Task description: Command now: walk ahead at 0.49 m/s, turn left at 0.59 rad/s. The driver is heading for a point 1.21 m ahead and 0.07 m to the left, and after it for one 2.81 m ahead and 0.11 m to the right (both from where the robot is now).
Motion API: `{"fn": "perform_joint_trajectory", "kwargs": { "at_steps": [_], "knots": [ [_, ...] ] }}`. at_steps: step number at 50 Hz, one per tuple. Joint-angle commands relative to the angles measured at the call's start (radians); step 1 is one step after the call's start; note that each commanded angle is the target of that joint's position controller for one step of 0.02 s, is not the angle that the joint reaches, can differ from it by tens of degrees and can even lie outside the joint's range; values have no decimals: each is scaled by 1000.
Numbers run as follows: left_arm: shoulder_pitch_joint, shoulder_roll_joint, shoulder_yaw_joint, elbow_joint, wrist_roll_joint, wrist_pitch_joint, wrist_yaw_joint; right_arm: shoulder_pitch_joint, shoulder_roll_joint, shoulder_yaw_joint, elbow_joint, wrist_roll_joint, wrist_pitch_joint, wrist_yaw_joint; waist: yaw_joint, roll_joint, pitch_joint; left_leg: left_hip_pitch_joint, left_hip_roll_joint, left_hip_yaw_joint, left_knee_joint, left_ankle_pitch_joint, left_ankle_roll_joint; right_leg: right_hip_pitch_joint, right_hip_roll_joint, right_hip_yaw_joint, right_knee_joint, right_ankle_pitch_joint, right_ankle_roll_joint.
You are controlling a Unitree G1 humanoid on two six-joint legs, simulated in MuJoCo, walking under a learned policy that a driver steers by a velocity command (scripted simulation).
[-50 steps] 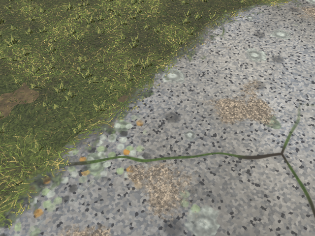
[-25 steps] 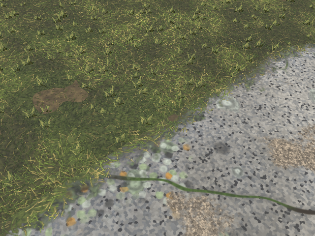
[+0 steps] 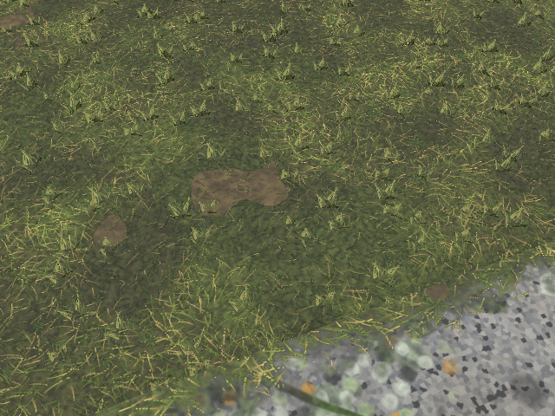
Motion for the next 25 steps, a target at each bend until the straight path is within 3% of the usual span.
{"fn": "perform_joint_trajectory", "kwargs": {
  "at_steps": [1,3,5,7,11,14,16,17,18,19,20,21,22,23,24,25],
  "knots": [
    [-10,42,1,-36,8,-25,11,-37,0,14,-67,10,4,20,-18,-80,-31,-125,119,-25,-84,49,-19,118,-293,181,-241,131,-216],
    [54,63,6,0,32,-35,3,-101,22,28,-90,23,7,31,-2,-65,-11,-162,134,10,-212,147,-30,138,-295,96,-255,252,-228],
    [119,78,9,35,43,-37,-6,-140,37,39,-103,32,14,36,5,-57,3,-170,136,24,-322,260,-32,165,-305,34,-247,392,-229],
    [142,95,12,51,42,-39,-20,-163,21,37,-109,36,26,39,0,-74,12,-148,122,36,-380,331,-34,180,-303,-25,-228,496,-213],
    [189,106,11,91,41,-32,-43,-250,-6,28,-139,38,43,30,10,-86,54,-104,95,45,-480,350,-25,223,-302,-70,-195,438,-170],
    [255,139,29,125,31,-8,-50,-324,-20,20,-168,32,44,14,40,-88,82,-106,59,69,-587,225,-12,361,-333,-65,-165,386,-162],
    [269,163,41,137,27,15,-49,-323,-36,6,-174,37,35,4,16,-96,80,-5,9,110,-683,189,10,401,-349,-78,-100,483,-157],
    [268,174,45,135,32,20,-47,-282,-57,-6,-166,49,24,-5,-14,-111,45,148,-28,132,-701,232,35,346,-333,-108,-29,630,-143],
    [251,173,47,122,45,15,-47,-159,-113,-31,-136,66,8,-19,-58,-106,-43,387,-47,115,-632,316,76,228,-280,-159,127,706,-97],
    [354,66,13,113,52,4,-55,81,-137,-34,-67,70,2,-27,-91,45,-298,904,102,-99,-568,418,219,-113,-184,-181,434,469,-13],
    [313,22,-13,86,58,-7,-90,355,-196,-48,4,59,15,-50,-192,154,-432,1126,324,-528,-787,352,352,-319,-52,-89,676,-368,30],
    [91,88,19,40,16,-6,-110,422,-191,-61,62,26,3,-55,-254,68,-226,1039,304,-544,-901,193,261,-515,-54,82,873,-434,-14],
    [-5,106,32,17,6,-16,-98,293,-196,-70,47,35,-12,-63,-210,62,-38,810,289,-428,-929,121,198,-586,-120,122,942,-371,-35],
    [8,128,45,22,28,-15,-75,192,-124,-51,37,47,-9,-67,-147,67,-25,636,256,-344,-959,103,180,-484,-159,130,927,-328,-55],
    [28,78,39,20,44,-15,-62,131,-41,-23,24,59,-7,-66,-94,60,-13,510,237,-272,-982,135,178,-415,-182,132,901,-279,-66],
    [36,23,26,18,48,-7,-56,83,8,-6,13,59,-3,-63,-49,33,3,400,229,-231,-1017,167,177,-352,-193,130,866,-245,-64]
  ]
}}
